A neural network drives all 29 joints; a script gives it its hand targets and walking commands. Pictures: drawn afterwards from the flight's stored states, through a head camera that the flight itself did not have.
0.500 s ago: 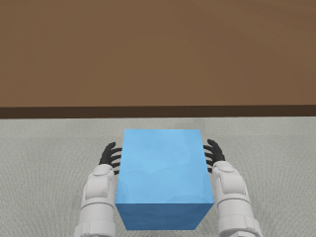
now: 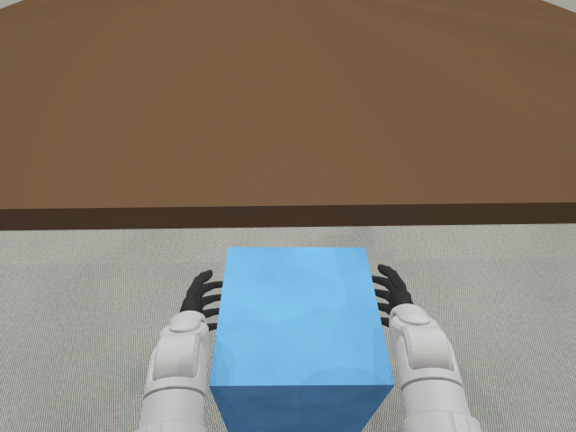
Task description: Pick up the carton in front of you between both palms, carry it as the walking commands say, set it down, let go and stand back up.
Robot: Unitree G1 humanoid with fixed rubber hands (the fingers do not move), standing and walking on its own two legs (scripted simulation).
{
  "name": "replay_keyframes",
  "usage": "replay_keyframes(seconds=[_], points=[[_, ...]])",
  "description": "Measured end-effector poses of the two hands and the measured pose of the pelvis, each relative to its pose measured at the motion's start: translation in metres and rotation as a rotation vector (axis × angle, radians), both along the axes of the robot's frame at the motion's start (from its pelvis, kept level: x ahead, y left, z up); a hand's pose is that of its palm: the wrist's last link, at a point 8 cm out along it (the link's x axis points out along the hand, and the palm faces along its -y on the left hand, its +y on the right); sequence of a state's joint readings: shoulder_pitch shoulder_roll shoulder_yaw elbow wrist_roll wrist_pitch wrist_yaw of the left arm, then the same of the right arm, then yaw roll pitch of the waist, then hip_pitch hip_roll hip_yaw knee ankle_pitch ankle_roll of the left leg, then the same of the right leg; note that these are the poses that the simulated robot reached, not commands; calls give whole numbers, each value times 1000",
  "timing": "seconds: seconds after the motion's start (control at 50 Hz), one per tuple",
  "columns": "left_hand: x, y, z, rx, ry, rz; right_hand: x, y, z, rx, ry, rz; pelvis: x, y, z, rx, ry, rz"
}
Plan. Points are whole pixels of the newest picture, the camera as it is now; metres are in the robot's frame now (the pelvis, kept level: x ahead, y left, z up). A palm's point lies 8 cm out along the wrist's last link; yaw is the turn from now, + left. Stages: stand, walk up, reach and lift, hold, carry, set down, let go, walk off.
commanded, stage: reach and lift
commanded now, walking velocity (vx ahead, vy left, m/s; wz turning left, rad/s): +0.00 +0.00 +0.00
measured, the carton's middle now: (295, 345) +0.28 +0.00 -0.04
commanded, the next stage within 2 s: hold in 0.12 s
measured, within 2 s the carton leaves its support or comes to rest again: neither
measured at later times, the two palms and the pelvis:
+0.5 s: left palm (191, 324) +0.27 +0.15 +0.05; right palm (407, 318) +0.27 -0.15 +0.05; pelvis -0.02 +0.00 +0.00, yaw +0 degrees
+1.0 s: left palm (191, 320) +0.28 +0.15 +0.05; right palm (405, 314) +0.28 -0.15 +0.05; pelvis -0.01 +0.00 +0.00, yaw +0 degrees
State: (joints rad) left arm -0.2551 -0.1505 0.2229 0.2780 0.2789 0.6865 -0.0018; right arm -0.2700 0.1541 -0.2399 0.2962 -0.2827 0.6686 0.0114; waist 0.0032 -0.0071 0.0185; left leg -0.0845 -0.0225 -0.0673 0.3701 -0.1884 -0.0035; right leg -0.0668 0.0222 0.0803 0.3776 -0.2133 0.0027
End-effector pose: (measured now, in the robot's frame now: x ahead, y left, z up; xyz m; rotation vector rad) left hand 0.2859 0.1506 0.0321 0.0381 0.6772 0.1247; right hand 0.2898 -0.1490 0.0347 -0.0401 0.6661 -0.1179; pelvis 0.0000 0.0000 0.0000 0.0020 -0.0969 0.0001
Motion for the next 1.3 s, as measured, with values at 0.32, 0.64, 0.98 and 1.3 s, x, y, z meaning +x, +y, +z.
replay_keyframes(seconds=[0.32, 0.64, 0.98, 1.3], points=[[-10, -3, 18, -4, -31, -1, -11, -3, 18, 6, -31, -8, -6, -2, 1, 0, -34, 4], [-13, -1, 17, -22, -21, 13, -14, -1, 17, 23, -21, -19, -18, -1, -2, -1, -49, 3], [-9, -1, 17, -6, -14, -2, -11, -1, 17, 7, -14, -12, -8, 1, 0, 0, -41, 1], [36, -33, 38, -30, -51, -9, 23, -33, 33, 45, -51, -64, 38, -19, -7, 3, 145, -15]])
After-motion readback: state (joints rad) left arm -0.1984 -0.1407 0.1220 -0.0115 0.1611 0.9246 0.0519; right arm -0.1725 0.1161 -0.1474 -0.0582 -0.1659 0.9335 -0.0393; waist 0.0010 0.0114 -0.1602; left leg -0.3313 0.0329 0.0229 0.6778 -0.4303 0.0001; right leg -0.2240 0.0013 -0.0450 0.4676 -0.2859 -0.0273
